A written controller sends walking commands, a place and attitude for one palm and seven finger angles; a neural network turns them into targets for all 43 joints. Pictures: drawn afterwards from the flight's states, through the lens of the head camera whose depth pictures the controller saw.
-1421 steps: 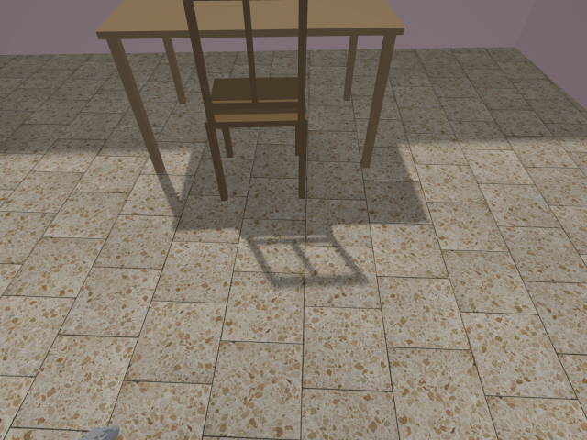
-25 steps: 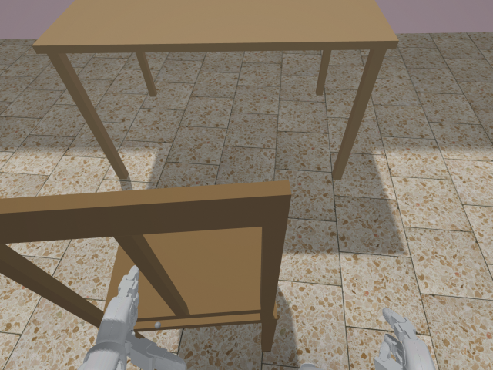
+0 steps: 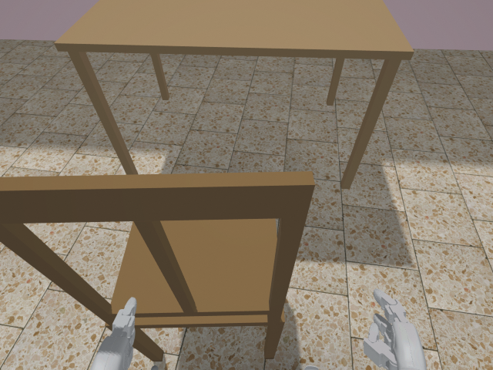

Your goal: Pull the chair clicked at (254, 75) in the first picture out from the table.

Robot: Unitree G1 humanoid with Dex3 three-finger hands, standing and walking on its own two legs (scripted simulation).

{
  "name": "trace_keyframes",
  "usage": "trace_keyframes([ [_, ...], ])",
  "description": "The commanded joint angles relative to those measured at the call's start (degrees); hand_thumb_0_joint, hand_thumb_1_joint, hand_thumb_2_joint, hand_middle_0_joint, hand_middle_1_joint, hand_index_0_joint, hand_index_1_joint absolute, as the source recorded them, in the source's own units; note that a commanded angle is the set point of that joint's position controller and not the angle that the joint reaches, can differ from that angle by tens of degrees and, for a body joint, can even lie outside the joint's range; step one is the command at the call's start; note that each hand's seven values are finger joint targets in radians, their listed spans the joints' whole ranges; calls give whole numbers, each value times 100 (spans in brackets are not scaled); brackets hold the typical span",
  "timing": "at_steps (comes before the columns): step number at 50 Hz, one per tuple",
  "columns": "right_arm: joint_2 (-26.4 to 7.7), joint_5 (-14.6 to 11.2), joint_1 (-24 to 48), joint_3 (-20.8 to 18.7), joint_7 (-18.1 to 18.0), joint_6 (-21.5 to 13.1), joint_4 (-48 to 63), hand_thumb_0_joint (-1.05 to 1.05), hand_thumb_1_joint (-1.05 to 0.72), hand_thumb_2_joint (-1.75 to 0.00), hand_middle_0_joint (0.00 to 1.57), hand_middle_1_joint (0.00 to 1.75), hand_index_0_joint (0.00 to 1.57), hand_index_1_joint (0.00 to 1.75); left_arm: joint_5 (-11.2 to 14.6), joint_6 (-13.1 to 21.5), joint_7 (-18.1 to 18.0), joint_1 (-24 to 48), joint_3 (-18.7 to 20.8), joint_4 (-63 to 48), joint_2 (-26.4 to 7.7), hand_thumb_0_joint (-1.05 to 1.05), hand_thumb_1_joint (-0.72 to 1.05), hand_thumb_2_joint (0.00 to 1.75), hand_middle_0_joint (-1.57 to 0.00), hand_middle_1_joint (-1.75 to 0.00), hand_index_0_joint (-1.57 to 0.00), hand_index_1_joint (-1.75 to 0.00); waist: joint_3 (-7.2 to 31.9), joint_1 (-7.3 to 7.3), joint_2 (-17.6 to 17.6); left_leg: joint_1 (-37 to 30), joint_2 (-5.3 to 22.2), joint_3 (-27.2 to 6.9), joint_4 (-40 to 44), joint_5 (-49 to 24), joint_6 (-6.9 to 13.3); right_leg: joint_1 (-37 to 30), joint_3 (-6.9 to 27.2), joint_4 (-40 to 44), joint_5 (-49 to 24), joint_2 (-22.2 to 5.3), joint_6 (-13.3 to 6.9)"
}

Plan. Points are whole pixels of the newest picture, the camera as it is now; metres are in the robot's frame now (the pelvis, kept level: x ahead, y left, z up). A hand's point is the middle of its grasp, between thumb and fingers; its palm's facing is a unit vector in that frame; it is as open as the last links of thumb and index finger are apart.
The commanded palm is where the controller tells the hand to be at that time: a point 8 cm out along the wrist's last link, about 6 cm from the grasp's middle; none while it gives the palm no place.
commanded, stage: draw the hand back to the body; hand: left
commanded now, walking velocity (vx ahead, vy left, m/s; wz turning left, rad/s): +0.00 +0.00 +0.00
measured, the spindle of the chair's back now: (173, 273) +0.28 +0.14 +0.00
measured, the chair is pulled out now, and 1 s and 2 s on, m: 0.58 0.58 0.56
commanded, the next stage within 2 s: step back with the hand held close in 1.70 s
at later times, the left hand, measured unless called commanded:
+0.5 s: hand (122, 350) +0.15 +0.17 +0.06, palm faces -0.04 -1.00 -0.08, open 17.5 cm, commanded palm +0.11 +0.23 +0.08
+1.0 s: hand (46, 314) +0.17 +0.23 +0.13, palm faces +0.34 -0.84 -0.43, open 13.8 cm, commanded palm +0.14 +0.28 +0.18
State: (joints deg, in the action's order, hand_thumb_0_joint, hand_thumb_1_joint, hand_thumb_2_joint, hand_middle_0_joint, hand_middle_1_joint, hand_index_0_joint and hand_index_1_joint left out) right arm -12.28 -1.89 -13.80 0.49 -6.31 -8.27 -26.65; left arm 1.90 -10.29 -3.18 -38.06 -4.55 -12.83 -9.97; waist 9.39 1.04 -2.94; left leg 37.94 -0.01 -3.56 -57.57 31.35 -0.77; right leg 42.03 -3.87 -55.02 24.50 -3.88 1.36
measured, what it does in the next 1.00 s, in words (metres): stands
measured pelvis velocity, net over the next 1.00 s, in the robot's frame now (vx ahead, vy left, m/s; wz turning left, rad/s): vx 0.02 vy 0.00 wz -0.01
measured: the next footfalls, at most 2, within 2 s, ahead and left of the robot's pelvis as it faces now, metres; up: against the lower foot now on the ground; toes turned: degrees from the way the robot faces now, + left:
none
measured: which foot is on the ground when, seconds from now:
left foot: down 0.00-1.00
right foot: down 0.00-1.00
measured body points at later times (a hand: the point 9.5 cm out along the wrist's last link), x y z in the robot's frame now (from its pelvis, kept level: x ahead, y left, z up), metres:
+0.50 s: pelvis -0.02 +0.00 -0.02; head +0.02 +0.00 +0.43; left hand +0.15 +0.22 +0.07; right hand +0.17 -0.23 -0.09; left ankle -0.03 +0.13 -0.68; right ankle +0.02 -0.14 -0.68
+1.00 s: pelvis +0.02 +0.00 +0.05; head +0.00 -0.03 +0.49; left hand +0.15 +0.28 +0.16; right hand +0.20 -0.22 -0.03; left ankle -0.03 +0.13 -0.68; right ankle +0.02 -0.14 -0.68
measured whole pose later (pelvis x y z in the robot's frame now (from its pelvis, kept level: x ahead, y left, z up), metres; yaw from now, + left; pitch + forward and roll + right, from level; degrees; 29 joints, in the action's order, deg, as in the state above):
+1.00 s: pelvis +0.02 +0.00 +0.05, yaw +0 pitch -1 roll -1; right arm -12.5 -1.9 -12.6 1.3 -7.3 -9.1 -34.2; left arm 2.7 -2.8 -9.9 -38.4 8.9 -23.4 -17.6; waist 2.0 -3.0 -4.9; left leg 12.1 0.5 -2.7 -37.1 24.2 -0.6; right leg 16.7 -3.8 -35.9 18.2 -3.1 1.6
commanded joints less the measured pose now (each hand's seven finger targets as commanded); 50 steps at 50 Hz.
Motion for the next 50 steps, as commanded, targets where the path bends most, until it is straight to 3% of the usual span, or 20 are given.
trace_keyframes([
  [1, -626, -11, 454, -304, -66, -294, 987, 0, -90, -90, 20, 30, 20, 30, -34, 395, 30, -500, 283, -1246, -496, 0, -55, 20, 0, 0, 0, 0, 416, 54, 253, 131, -79, 154, 845, -1562, 125, -860, -147, 758, -859, 169, -196],
  [4, -610, -20, 471, -349, -94, -307, 1000, 0, -90, -90, 20, 30, 20, 30, -11, 495, 63, -729, 417, -1377, -609, 0, -55, 20, 0, 0, 0, 0, 464, 0, 203, 219, -84, 143, 809, -1510, 127, -845, -137, 738, -741, 184, -227],
  [6, -590, -29, 457, -339, -88, -344, 1049, 0, -90, -90, 20, 30, 20, 30, -21, 553, 101, -927, 158, -1510, -399, 0, -55, 20, 0, 0, 0, 0, 484, 21, 127, 169, -90, 140, 792, -1570, 127, -786, -165, 678, -775, 179, -218],
  [7, -565, -28, 387, -339, -83, -482, 991, 0, -90, -90, 20, 30, 20, 30, 570, 1197, 200, -420, 255, -2188, -120, 0, -55, 20, 0, 0, 0, 0, 396, 110, 366, 264, -130, 121, 583, -1615, 96, -553, -267, 600, -902, 221, -199],
  [9, -602, -27, 374, -392, -86, -598, 776, 0, -90, -90, 20, 30, 20, 30, 658, 1697, 298, -580, 695, -1972, -561, 0, -55, 20, 0, 0, 0, 0, 526, -3, 275, 353, -122, 121, 519, -1590, 86, -606, -195, 519, -834, 238, -229],
  [10, -584, -43, 329, -393, -66, -639, 745, 0, -90, -90, 20, 30, 20, 30, 703, 1924, 366, -559, 763, -2090, -591, 0, -55, 20, 0, 0, 0, 0, 659, -13, 86, 283, -138, 138, 506, -1599, 71, -615, -189, 467, -790, 236, -232],
  [14, -533, -106, 507, -455, 66, -690, 566, 0, -90, -90, 20, 30, 20, 30, 859, 2707, 723, -596, 956, -1830, -625, 0, -55, 20, 0, 0, 0, 0, 442, -55, 100, 515, -87, 113, 405, -1439, 43, -394, -172, 339, -558, 256, -245],
  [18, -529, -158, 706, -470, 244, -720, 546, 0, -90, -90, 20, 30, 20, 30, 1084, 3397, 1323, -548, 975, -1738, -644, 0, -55, 20, 0, 0, 0, 0, 547, -50, 153, 630, -60, 105, 328, -1279, 39, -365, -101, 226, -425, 226, -231],
  [21, -515, -250, 843, -499, 238, -626, 686, 0, -90, -90, 20, 30, 20, 30, 1261, 3197, 1540, -858, 1485, -1744, -940, 0, -55, 20, 0, 0, 0, 0, 784, -197, 53, 430, -58, 160, 519, -1236, 57, -820, -24, 409, -405, 203, -230],
  [24, -494, -312, 917, -447, 157, -590, 790, 0, -90, -90, 20, 30, 20, 30, 1427, 2818, 1447, -775, 1729, -2094, -1035, 0, -55, 20, 0, 0, 0, 0, 743, -250, 0, 236, -44, 122, 740, -1260, 69, -1057, -73, 569, -397, 217, -226],
  [28, -518, -309, 735, -351, 39, -674, 711, 0, -90, -90, 20, 30, 20, 30, 1550, 2662, 1353, -291, 1778, -2218, -1046, 0, -48, 24, -1, -2, -1, -2, 325, -108, 289, 135, -18, 84, 921, -1080, 86, -1010, -80, 909, -113, 251, -163],
  [31, -568, -322, 702, -313, -17, -799, 615, 0, -90, -90, 20, 30, 20, 30, 1580, 2610, 1454, -128, 1872, -2056, -1114, 0, -37, 29, -2, -4, -2, -4, 156, -75, 294, -87, 8, 69, 1061, -1080, 95, -1108, -56, 1118, -108, 251, -158],
  [32, -478, -156, 592, -321, -126, -535, 630, 0, -90, -90, 20, 30, 20, 30, 530, 2008, 440, -553, 2329, -1985, -2096, 0, -33, 31, -3, -5, -3, -5, 474, -562, -167, -414, 153, 139, 1480, -1151, 17, -1800, 259, 1341, -269, 80, -318],
  [33, -416, -122, 520, -234, -131, -475, 805, 0, -90, -90, 20, 30, 20, 30, 404, 1754, 65, -533, 1838, -2520, -1431, 0, -30, 32, -4, -5, -4, -5, 151, -335, -225, -503, 112, 151, 1610, -1172, 1, -1848, 115, 1426, -428, 44, -297],
  [34, -401, -124, 592, -244, -138, -396, 697, 0, -90, -90, 20, 30, 20, 30, 291, 1539, -198, -472, 1829, -2465, -1407, 0, -26, 34, -4, -6, -4, -6, -1, -341, -205, -586, 141, 157, 1649, -1237, 8, -1942, 116, 1544, -472, 67, -308],
  [36, -433, -88, 665, -190, -162, -245, 614, 0, -90, -90, 20, 30, 20, 30, 196, 1336, -466, -491, 1631, -2329, -1224, 0, -19, 37, -5, -8, -5, -8, -298, -289, -26, -875, 170, 146, 1837, -1366, 26, -2043, 9, 1689, -644, 83, -289],
  [39, -511, -37, 754, -155, -188, -260, 504, 0, -90, -90, 20, 30, 20, 30, 83, 1251, -698, -93, 1808, -2517, -1526, 0, -8, 43, -7, -10, -7, -10, -346, -300, -86, -1259, 170, 125, 2124, -1666, 42, -2456, 6, 1969, -1002, 66, -297],
  [44, -549, -9, 834, -114, -162, -355, 296, 0, -90, -90, 20, 30, 20, 30, -5, 1272, -809, 342, 2001, -2504, -1669, 0, 10, 51, -9, -14, -9, -14, -562, -340, -220, -1842, 177, 89, 2631, -2080, 17, -2888, -1, 2320, -1416, 65, -304],
  [46, -516, 19, 861, -114, -131, -392, 215, 0, -90, -90, 20, 30, 20, 30, -9, 1297, -814, 281, 2073, -2400, -1625, 0, 17, 55, -10, -15, -10, -15, -568, -367, -84, -2065, 184, 102, 2778, -2311, 26, -3043, -20, 2392, -1652, 66, -292],
  [50, -531, 59, 906, -74, -82, -537, 111, 0, -90, -90, 20, 30, 20, 30, -16, 1372, -844, 796, 2352, -2789, -1870, 0, 32, 62, -12, -18, -12, -18, -479, -382, -252, -2397, 168, 132, 2993, -2619, 20, -3356, 22, 2582, -1942, 60, -294],
])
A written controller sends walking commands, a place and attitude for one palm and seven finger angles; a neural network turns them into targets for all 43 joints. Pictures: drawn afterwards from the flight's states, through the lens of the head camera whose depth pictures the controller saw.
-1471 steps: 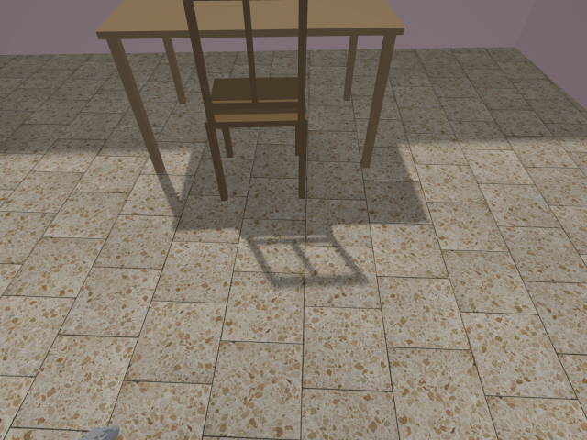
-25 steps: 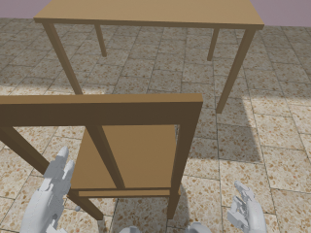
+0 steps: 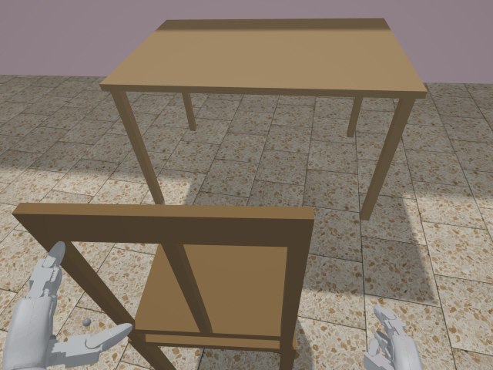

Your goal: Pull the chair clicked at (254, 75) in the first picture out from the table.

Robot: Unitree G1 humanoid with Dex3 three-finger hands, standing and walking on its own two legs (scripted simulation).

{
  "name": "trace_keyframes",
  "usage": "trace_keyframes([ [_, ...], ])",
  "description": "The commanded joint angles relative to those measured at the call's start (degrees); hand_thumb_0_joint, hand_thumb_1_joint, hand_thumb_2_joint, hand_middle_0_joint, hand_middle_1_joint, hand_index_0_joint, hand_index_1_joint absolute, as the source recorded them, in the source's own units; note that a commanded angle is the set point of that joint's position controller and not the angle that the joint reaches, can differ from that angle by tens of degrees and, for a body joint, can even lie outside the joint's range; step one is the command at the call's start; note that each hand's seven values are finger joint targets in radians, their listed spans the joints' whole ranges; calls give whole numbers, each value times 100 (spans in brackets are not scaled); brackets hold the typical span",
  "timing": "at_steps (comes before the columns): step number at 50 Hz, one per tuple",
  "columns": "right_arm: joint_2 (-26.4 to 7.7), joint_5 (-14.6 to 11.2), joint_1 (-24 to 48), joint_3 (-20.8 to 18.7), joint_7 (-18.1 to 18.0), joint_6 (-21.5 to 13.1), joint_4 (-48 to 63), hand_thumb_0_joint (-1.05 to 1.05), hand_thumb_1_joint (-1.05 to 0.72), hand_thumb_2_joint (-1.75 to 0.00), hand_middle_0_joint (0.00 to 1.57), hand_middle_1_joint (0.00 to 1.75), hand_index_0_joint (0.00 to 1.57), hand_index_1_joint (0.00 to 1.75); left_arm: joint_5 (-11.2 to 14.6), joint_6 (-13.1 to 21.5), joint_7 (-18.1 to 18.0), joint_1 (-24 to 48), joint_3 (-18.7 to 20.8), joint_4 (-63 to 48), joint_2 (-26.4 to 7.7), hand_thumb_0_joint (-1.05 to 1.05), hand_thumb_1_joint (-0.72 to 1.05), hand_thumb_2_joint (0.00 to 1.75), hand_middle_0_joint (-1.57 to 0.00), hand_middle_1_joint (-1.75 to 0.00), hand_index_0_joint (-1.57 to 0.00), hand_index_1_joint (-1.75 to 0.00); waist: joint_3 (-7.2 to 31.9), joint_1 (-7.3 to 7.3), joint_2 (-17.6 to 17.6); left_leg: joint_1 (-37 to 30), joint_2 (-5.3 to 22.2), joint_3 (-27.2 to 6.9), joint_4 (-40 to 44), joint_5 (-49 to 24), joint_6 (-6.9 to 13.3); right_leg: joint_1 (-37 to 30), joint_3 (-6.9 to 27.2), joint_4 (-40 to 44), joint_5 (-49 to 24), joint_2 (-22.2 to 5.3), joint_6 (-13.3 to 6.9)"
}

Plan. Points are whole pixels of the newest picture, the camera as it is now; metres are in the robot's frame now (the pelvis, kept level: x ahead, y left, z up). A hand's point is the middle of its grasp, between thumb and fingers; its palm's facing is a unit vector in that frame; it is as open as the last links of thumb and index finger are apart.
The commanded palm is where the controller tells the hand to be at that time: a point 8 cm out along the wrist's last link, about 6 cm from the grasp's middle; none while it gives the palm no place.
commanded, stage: draw the hand back to the body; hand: left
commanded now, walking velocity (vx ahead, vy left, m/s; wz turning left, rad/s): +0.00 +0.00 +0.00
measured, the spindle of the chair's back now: (191, 293) +0.26 +0.14 -0.05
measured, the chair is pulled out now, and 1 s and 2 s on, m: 0.58 0.56 0.56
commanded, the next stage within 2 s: step back with the hand held close in 0.70 s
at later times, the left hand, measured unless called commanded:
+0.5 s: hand (53, 264) +0.19 +0.25 +0.17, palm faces +0.53 -0.74 -0.42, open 7.7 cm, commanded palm +0.14 +0.28 +0.19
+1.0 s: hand (49, 267) +0.19 +0.26 +0.17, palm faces +0.46 -0.75 -0.47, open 7.4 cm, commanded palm +0.13 +0.29 +0.19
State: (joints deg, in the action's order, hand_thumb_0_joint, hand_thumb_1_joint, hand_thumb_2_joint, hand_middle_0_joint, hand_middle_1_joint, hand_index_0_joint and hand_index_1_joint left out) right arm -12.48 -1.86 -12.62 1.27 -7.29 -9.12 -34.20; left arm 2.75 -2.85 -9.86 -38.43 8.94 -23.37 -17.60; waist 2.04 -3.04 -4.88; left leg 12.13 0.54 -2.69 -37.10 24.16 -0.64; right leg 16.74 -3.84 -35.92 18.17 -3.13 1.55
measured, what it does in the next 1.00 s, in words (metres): stands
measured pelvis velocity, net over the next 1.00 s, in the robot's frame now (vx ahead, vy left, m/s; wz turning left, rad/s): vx -0.02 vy -0.01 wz -0.04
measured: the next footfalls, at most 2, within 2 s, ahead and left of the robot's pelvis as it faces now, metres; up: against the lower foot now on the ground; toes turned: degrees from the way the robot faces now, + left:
none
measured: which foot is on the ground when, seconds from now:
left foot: down 0.00-1.00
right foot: down 0.00-1.00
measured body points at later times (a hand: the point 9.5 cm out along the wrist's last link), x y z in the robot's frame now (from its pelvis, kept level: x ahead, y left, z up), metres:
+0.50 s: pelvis +0.00 -0.02 +0.01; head -0.01 -0.06 +0.46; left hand +0.16 +0.29 +0.19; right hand +0.20 -0.24 -0.08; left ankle -0.05 +0.13 -0.72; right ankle +0.01 -0.14 -0.72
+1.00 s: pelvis -0.02 -0.01 +0.01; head +0.00 -0.04 +0.46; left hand +0.16 +0.29 +0.20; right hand +0.16 -0.25 -0.08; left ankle -0.05 +0.13 -0.72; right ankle +0.01 -0.14 -0.72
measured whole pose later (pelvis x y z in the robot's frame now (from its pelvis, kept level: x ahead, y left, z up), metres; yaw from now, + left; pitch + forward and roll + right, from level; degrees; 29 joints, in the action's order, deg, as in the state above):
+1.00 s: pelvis -0.02 -0.01 +0.01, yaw -2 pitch -2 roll +0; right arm -14.2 -1.1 -8.8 -0.9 -4.4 -6.9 -36.1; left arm 3.0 6.5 -9.3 -28.6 22.7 -22.9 -18.8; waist -3.8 -2.3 -4.8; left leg 7.7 1.3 -0.2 -26.8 17.2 -1.1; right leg 13.7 -1.8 -26.5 11.0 -2.0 0.9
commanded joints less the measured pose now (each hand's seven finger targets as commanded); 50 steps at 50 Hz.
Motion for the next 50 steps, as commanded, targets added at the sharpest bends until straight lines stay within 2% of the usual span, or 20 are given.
trace_keyframes([
  [1, -526, 58, 807, -167, 20, -464, 818, 0, -90, -90, 20, 30, 20, 30, -87, 639, -184, 887, 1059, -1714, -1130, 0, 36, 64, -13, -19, -13, -19, 196, 31, -4, 101, 139, 39, 995, -1957, 3, -823, 25, 708, -1360, -1, -308],
  [3, -534, 79, 816, -165, 44, -521, 782, 0, -90, -90, 20, 30, 20, 30, -80, 651, -202, 1098, 1191, -1779, -1226, 0, 43, 67, -13, -20, -13, -20, 272, 13, 10, -39, 136, 65, 1066, -2041, 19, -941, 31, 783, -1461, -13, -293],
  [6, -542, 95, 842, -132, 77, -626, 685, 0, -90, -90, 20, 30, 20, 30, -68, 674, -232, 1393, 1342, -1953, -1350, 0, 54, 73, -15, -22, -15, -22, 302, 1, -374, -229, 110, 82, 1171, -2186, -3, -1063, 66, 855, -1552, -14, -305],
  [8, -558, 103, 851, -148, 91, -666, 644, 0, -90, -90, 20, 30, 20, 30, -64, 705, -254, 1562, 1466, -1931, -1413, 0, 61, 76, -16, -24, -16, -24, 351, -7, -66, -327, 135, 95, 1204, -2323, 15, -1147, 42, 883, -1699, -12, -275],
  [13, -582, 114, 908, -173, 145, -647, 537, 0, -90, -90, 20, 30, 20, 30, -21, 778, -209, 1902, 1683, -1606, -1433, 0, 79, 85, -19, -28, -19, -28, 191, -12, 14, -416, 136, 146, 1321, -2275, 51, -1216, 89, 1019, -1773, -27, -243],
  [14, -596, 97, 983, -169, 162, -649, 523, 0, -90, -90, 20, 30, 20, 30, -21, 768, -186, 2015, 1724, -1590, -1466, 0, 83, 87, -19, -29, -19, -29, 118, -13, -151, -393, 119, 141, 1346, -2218, 35, -1206, 159, 1076, -1695, -6, -266],
  [16, -579, 107, 966, -190, 170, -629, 496, 0, -90, -90, 20, 30, 20, 30, 8, 825, -179, 2032, 1854, -1386, -1496, 0, 90, 90, -20, -30, -20, -30, 110, -35, 119, -439, 141, 168, 1380, -2197, 66, -1218, 102, 1093, -1690, -19, -231],
  [19, -546, 75, 1034, -250, 247, -453, 467, 0, -90, -90, 20, 30, 20, 30, 53, 750, -38, 1395, 1586, -509, -929, 0, 90, 90, -20, -30, -20, -30, -260, -30, 377, -234, 159, 238, 1403, -2113, 76, -1139, 116, 1190, -1675, -2, -218],
  [22, -602, 90, 1052, -285, 252, -406, 567, 0, -90, -90, 20, 30, 20, 30, 56, 894, -22, 1691, 1655, -1052, -1206, 0, 90, 90, -20, -30, -20, -30, 45, -38, 428, -349, 156, 238, 1424, -2014, 129, -1219, 127, 1182, -1585, -36, -182],
  [24, -594, 90, 1087, -278, 249, -440, 555, 0, -90, -90, 20, 30, 20, 30, 38, 923, -38, 1749, 1784, -1246, -1367, 0, 90, 90, -20, -30, -20, -30, 142, -55, -38, -378, 127, 249, 1422, -1958, 106, -1259, 203, 1220, -1516, -45, -210],
  [27, -574, 85, 1031, -288, 231, -438, 559, 0, -90, -90, 20, 30, 20, 30, 28, 954, -64, 1569, 1730, -1179, -1258, 0, 90, 90, -20, -30, -20, -30, 170, -65, 248, -414, 155, 246, 1440, -2073, 119, -1267, 142, 1192, -1591, -40, -202],
  [33, -573, 59, 1053, -321, 185, -410, 525, 0, -90, -90, 20, 30, 20, 30, 43, 987, -61, 1580, 1779, -1039, -1295, 0, 90, 90, -20, -30, -20, -30, 42, -42, 278, -389, 162, 281, 1452, -1770, 137, -1135, 194, 1311, -1252, -45, -184],
  [34, -588, 49, 1098, -317, 185, -419, 520, 0, -90, -90, 20, 30, 20, 30, 26, 989, -52, 1654, 1765, -1112, -1300, 0, 90, 90, -20, -30, -20, -30, -34, -31, 99, -349, 149, 272, 1458, -1710, 117, -1098, 232, 1359, -1159, -28, -213],
  [37, -577, 55, 1072, -325, 175, -427, 516, 0, -90, -90, 20, 30, 20, 30, 42, 1015, -58, 1520, 1773, -994, -1285, 0, 90, 90, -20, -30, -20, -30, 2, -49, 334, -350, 160, 269, 1463, -1657, 145, -1101, 215, 1352, -1098, -37, -194],
  [39, -587, 49, 1108, -329, 179, -429, 499, 0, -90, -90, 20, 30, 20, 30, 28, 1006, -45, 1578, 1766, -995, -1290, 0, 90, 90, -20, -30, -20, -30, -76, -31, 124, -310, 149, 279, 1466, -1600, 131, -1066, 267, 1406, -1018, -37, -213],
  [41, -601, 60, 1090, -299, 185, -468, 535, 0, -90, -90, 20, 30, 20, 30, 36, 1061, -34, 1853, 1553, -1285, -1181, 0, 90, 90, -20, -30, -20, -30, -27, 0, 197, -386, 160, 261, 1482, -1596, 140, -1039, 228, 1376, -1011, -44, -205],
  [42, -749, 7, 888, -384, 213, -320, 664, 0, -90, -90, 20, 30, 20, 30, 83, 1365, -45, 2779, 2541, -1715, -2198, 0, 90, 90, -20, -30, -20, -30, -601, 134, 327, -39, 248, 230, 1310, -1112, 223, -449, 1094, 1797, -1214, -331, -280],
  [43, -636, 26, 867, -397, 225, -243, 537, 0, -90, -90, 20, 30, 20, 30, 35, 1376, -16, 2262, 2385, -1074, -1862, 0, 90, 90, -20, -30, -20, -30, -521, 192, 709, -91, 214, 174, 1156, -955, 211, -423, 1136, 1893, -1093, -480, -346],
  [46, -657, 81, 897, -381, 267, -97, 666, 0, -90, -90, 20, 30, 20, 30, -7, 1377, 37, 1507, 2009, -1032, -1386, 0, 90, 90, -20, -30, -20, -30, -87, 197, 554, -206, 244, 152, 1258, -1153, 206, -581, 1020, 1706, -1156, -537, -337],
  [50, -632, 92, 949, -406, 260, 84, 775, 0, -90, -90, 20, 30, 20, 30, -42, 1389, -47, 966, 2002, -1362, -1313, 0, 90, 90, -20, -30, -20, -30, 500, 184, 101, -188, 522, 37, 1521, -2348, 210, -1117, 637, 1069, -2189, -373, -192],
])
